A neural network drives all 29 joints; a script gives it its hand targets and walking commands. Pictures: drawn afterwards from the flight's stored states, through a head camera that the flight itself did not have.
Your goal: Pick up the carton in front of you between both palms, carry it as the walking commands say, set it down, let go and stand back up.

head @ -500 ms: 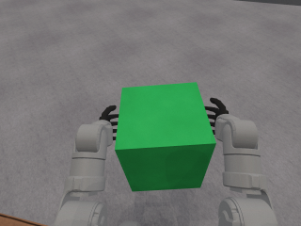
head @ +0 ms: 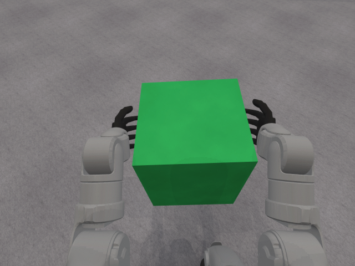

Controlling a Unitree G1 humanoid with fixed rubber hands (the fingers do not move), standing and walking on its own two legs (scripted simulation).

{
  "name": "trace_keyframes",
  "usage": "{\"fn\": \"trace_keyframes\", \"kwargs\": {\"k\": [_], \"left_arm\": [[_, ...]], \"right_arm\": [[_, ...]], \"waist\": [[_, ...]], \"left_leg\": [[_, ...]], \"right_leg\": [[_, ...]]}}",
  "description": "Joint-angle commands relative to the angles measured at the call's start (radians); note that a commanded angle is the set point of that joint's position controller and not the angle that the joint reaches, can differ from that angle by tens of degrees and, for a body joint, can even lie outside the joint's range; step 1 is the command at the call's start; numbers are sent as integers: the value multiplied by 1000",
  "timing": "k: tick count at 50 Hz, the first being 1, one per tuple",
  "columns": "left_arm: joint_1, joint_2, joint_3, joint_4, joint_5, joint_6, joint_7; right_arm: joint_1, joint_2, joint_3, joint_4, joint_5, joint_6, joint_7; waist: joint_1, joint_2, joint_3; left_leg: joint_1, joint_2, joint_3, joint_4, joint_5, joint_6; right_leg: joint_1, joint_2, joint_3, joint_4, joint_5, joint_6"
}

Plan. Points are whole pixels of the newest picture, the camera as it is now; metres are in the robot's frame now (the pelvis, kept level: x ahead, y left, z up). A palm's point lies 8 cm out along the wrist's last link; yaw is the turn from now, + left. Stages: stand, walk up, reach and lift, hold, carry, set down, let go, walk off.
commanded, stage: carry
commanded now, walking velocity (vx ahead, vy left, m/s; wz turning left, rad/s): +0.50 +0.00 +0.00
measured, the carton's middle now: (191, 148) +0.38 -0.03 +0.03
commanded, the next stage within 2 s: none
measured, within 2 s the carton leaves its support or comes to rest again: neither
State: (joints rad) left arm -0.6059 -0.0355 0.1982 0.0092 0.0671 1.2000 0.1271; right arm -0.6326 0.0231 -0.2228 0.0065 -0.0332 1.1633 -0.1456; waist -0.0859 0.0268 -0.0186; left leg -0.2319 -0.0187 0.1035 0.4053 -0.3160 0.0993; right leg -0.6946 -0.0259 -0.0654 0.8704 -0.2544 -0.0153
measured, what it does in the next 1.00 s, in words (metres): walks ahead: right foot, then left foot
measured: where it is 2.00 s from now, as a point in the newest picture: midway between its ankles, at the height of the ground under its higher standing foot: (155, 94)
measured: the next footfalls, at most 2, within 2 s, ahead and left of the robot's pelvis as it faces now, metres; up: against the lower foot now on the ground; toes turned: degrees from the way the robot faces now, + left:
right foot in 0.14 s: +0.28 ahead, -0.09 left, +0.00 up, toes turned -7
left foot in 0.52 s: +0.52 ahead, +0.14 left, +0.00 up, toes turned +11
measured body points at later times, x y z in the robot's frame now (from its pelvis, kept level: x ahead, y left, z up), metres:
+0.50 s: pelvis +0.38 +0.02 -0.01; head +0.37 +0.02 +0.44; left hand +0.64 +0.20 +0.06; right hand +0.67 -0.10 +0.08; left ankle +0.47 +0.14 -0.74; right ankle +0.24 -0.09 -0.74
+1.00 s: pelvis +0.72 +0.03 -0.02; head +0.71 +0.03 +0.43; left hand +0.98 +0.20 +0.04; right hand +1.01 -0.10 +0.06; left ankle +0.53 +0.13 -0.66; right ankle +0.78 -0.05 -0.74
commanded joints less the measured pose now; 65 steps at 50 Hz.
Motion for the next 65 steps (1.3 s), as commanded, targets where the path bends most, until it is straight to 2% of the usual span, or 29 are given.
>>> {"fn": "trace_keyframes", "kwargs": {"k": [1,5,7,8,9,10,13,16,21,25,26,27,28,29,30,32,33,37,42,45,46,47,48,50,52,56,60,63,65], "left_arm": [[-654,-987,-655,-145,-334,-38,-170],[-579,-1004,-689,-165,-348,-13,-194],[-529,-1035,-706,-170,-356,-2,-216],[-493,-1047,-705,-172,-361,-1,-229],[-501,-1027,-704,-159,-356,4,-237],[-420,-1051,-711,-140,-367,6,-249],[-456,-1160,-789,-291,-430,-11,-286],[-368,-1169,-830,-357,-451,-19,-310],[-147,-1075,-843,-428,-444,-21,-331],[-90,-974,-824,-451,-416,2,-321],[-73,-946,-813,-437,-403,12,-317],[-89,-926,-809,-439,-399,24,-317],[-139,-919,-824,-458,-409,38,-315],[-122,-924,-817,-441,-409,45,-313],[-103,-946,-806,-392,-398,44,-311],[-69,-992,-794,-359,-379,29,-314],[-70,-1008,-797,-371,-373,19,-314],[-52,-1035,-808,-413,-346,-3,-285],[10,-986,-815,-432,-330,1,-271],[21,-975,-809,-401,-341,6,-280],[44,-972,-801,-376,-337,7,-286],[32,-958,-791,-357,-334,6,-291],[17,-978,-794,-342,-346,-1,-297],[-19,-1040,-823,-367,-376,-16,-307],[-78,-1082,-856,-416,-407,-32,-314],[-38,-1059,-865,-433,-418,-42,-325],[7,-999,-854,-459,-408,-39,-322],[15,-946,-834,-468,-388,-17,-312],[21,-914,-818,-449,-372,2,-306]], "right_arm": [[-648,1106,734,-77,476,20,296],[-525,1097,718,-69,429,41,306],[-441,1088,708,-61,397,51,311],[-439,1089,712,-69,387,52,316],[-425,1126,724,-76,376,60,317],[-352,1110,706,-64,347,64,315],[-284,1153,736,-157,305,34,306],[-127,1170,772,-212,258,4,291],[59,1126,804,-317,238,-8,275],[69,1034,824,-364,272,25,282],[84,1015,820,-351,275,36,286],[91,984,805,-329,267,41,287],[71,974,805,-320,267,44,287],[71,984,809,-324,286,54,290],[75,1001,810,-306,285,60,291],[48,1052,830,-312,302,55,303],[15,1071,844,-339,320,49,310],[0,1071,866,-387,358,41,327],[83,994,846,-389,337,48,334],[109,957,831,-367,318,55,332],[99,940,823,-352,312,57,333],[80,953,832,-363,308,63,333],[61,971,840,-354,311,62,335],[44,1025,838,-337,305,43,334],[59,1082,844,-344,304,21,329],[135,1091,841,-332,271,-5,306],[151,1040,848,-376,270,-2,294],[133,983,847,-405,285,20,296],[142,949,831,-383,286,38,299]], "waist": [[26,107,-439],[64,153,-441],[105,127,-510],[127,21,-558],[118,-224,-624],[137,-209,-635],[112,-53,-458],[111,-80,-433],[112,-206,-367],[101,-147,-332],[89,-136,-368],[65,17,-400],[50,270,-408],[59,239,-387],[54,136,-383],[65,-15,-376],[71,7,-355],[78,119,-317],[75,152,-261],[99,123,-342],[127,78,-392],[128,-184,-434],[120,-292,-420],[119,-148,-377],[105,-45,-344],[106,-134,-311],[111,-192,-260],[104,-176,-238],[84,-137,-294]], "left_leg": [[437,215,-171,-10,926,28],[378,178,-39,97,1112,-28],[220,155,40,339,925,-71],[8,122,23,522,522,-93],[-328,-7,-28,775,-190,-140],[-479,-21,-99,926,-206,-123],[-487,93,-129,745,-70,-98],[-336,73,-59,489,-62,-123],[-231,32,62,156,125,-123],[20,2,161,15,205,-100],[182,35,130,40,173,-80],[319,212,-190,-43,69,-2],[490,388,-526,-116,158,126],[516,444,-584,-109,390,170],[500,427,-504,-66,571,179],[420,385,-368,-89,481,87],[356,367,-303,-128,397,45],[251,292,-95,-192,386,19],[264,259,28,-132,591,-24],[148,204,141,173,752,-82],[19,179,134,361,593,-109],[-225,63,113,682,283,-156],[-426,-2,-1,855,-161,-145],[-495,110,-102,942,-152,-95],[-425,162,-119,752,-49,-91],[-322,122,-18,410,10,-121],[-266,74,78,151,160,-118],[-149,51,152,48,222,-105],[118,26,178,46,173,-84]], "right_leg": [[1,37,-75,-182,162,-24],[327,106,-192,-418,315,-62],[689,67,-168,-504,374,-67],[902,-138,100,-424,545,-109],[1182,-399,481,-398,630,-285],[1197,-402,573,-473,450,-338],[939,-315,353,-562,409,-207],[759,-276,214,-650,294,-166],[724,-207,17,-608,425,-100],[622,-167,-76,-426,417,-36],[527,-144,-121,-312,426,-3],[351,-73,-147,-77,299,42],[73,19,-108,179,-79,59],[-67,15,-1,343,-289,38],[-108,-21,39,397,-294,20],[-98,-83,72,264,-182,9],[-50,-89,60,167,-139,9],[91,-48,-44,-151,11,18],[248,-4,-168,-367,208,-13],[605,57,-231,-398,129,-34],[779,-30,-103,-399,94,-56],[928,-298,373,-528,48,-181],[996,-399,579,-615,192,-266],[886,-371,416,-577,340,-243],[743,-324,270,-629,219,-150],[653,-275,82,-711,93,-131],[682,-235,-37,-673,222,-88],[681,-214,-88,-563,280,-53],[573,-162,-172,-334,417,-2]]}}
